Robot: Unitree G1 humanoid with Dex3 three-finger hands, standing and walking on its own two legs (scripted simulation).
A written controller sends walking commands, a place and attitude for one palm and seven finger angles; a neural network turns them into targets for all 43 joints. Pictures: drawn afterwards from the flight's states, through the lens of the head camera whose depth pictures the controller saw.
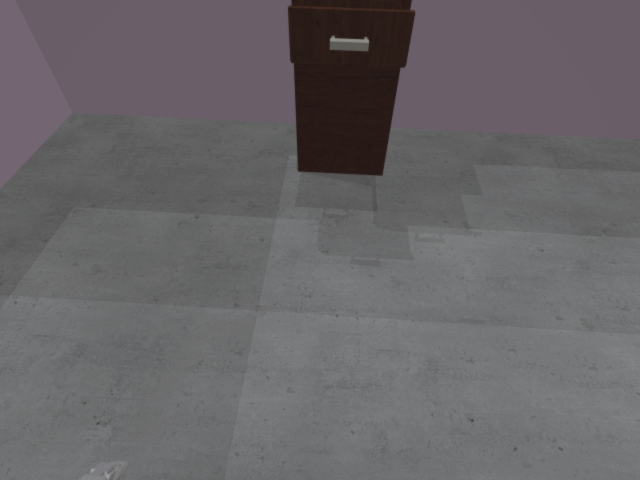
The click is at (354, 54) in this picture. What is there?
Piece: drawer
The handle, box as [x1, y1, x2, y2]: [330, 36, 368, 50]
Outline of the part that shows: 330,38 330,49 367,50 368,48 367,37 364,37 363,39 342,39 335,38 334,36 332,36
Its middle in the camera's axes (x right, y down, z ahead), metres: +0.09 -0.61 +1.20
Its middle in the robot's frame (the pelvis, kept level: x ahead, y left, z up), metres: +1.31 -0.02 +0.00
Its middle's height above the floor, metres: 0.77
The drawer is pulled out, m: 0.28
